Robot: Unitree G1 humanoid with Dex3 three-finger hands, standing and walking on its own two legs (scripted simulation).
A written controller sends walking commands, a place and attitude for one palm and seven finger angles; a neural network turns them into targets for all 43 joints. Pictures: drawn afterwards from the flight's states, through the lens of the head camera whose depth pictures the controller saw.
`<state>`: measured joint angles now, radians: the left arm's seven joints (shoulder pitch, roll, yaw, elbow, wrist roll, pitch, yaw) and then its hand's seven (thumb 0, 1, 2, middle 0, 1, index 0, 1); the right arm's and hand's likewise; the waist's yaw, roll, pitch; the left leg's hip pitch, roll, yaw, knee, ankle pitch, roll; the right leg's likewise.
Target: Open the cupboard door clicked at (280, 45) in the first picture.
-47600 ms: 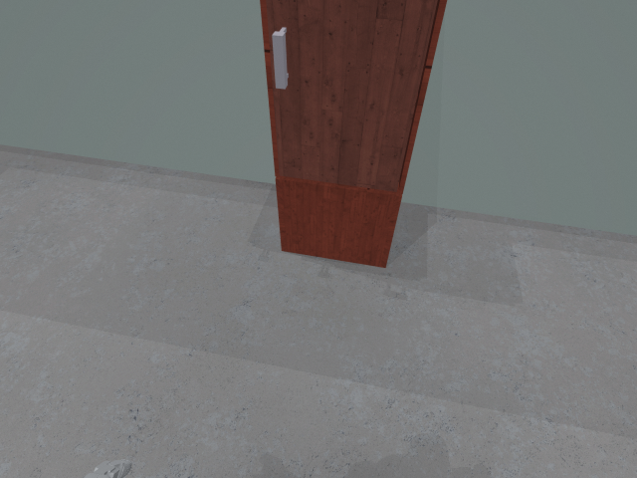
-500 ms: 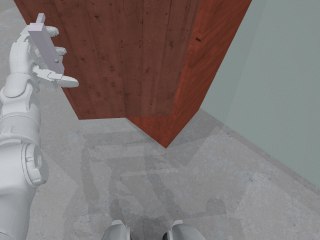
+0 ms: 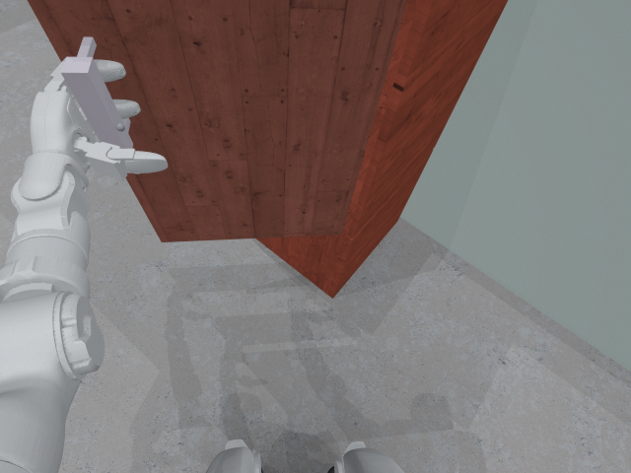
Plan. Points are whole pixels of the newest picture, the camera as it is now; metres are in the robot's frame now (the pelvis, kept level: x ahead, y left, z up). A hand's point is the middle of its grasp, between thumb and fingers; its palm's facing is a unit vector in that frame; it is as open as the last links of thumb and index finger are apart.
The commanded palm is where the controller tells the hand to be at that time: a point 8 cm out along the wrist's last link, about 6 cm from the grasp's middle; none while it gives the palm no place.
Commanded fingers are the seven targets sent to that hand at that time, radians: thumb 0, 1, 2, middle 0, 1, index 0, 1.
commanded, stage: close the thumb around the handle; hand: left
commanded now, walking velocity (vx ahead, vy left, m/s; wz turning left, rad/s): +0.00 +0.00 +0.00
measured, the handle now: (105, 100) +0.56 +0.23 +0.11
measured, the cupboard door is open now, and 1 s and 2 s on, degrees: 44 50 83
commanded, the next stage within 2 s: pull the door open along its arc in 0.54 s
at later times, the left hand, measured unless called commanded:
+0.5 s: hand (120, 127) +0.51 +0.20 +0.11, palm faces +0.04 -1.00 +0.00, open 5.8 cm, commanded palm +0.49 +0.24 +0.11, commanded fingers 0.00 0.90 0.90 -0.40 -1.35 -0.40 -1.35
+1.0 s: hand (120, 151) +0.47 +0.20 +0.11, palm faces +0.03 -1.00 +0.01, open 6.1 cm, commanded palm +0.42 +0.25 +0.11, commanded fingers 0.00 0.90 0.90 -0.40 -1.35 -0.40 -1.35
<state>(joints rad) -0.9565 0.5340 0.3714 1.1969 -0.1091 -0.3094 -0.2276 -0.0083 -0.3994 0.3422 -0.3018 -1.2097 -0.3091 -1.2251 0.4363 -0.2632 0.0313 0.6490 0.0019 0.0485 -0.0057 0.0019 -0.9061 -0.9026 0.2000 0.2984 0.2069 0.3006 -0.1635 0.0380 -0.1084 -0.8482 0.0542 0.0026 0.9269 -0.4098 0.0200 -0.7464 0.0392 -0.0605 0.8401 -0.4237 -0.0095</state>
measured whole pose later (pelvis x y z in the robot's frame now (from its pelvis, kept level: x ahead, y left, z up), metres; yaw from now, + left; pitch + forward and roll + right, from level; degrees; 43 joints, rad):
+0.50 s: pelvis +0.00 +0.00 +0.00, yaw +0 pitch +18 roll -3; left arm -0.94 0.53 0.38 1.19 -0.11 -0.31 -0.23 0.01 0.70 0.82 -0.35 -1.33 -0.38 -1.34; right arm 0.41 -0.27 0.03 0.64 0.01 0.06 -0.01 0.00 -0.91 -0.90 0.20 0.30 0.21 0.30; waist -0.16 0.03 -0.10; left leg -0.83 0.05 0.01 0.92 -0.41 0.02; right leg -0.73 0.04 -0.05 0.84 -0.43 -0.01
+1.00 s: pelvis +0.01 +0.00 +0.01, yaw -2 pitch +16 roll -3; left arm -0.67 0.45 0.39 0.96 -0.17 -0.30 -0.25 0.01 0.68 0.73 -0.34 -1.35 -0.35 -1.35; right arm 0.44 -0.27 0.02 0.60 0.03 0.09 -0.01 0.00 -0.91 -0.90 0.20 0.30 0.21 0.30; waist -0.13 0.04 -0.14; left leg -0.73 0.06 0.05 0.87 -0.41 0.02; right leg -0.66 0.05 -0.01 0.79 -0.42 -0.01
